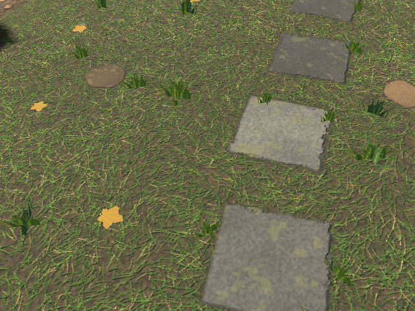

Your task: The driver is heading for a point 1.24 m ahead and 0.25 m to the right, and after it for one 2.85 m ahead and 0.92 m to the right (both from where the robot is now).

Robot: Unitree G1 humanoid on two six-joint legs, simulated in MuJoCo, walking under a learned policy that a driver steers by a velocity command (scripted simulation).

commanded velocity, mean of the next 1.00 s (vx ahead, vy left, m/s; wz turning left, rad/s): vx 0.22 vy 0.00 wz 0.01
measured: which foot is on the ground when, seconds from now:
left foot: down 0.00-1.00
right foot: down 0.00-0.60, up 0.62-1.00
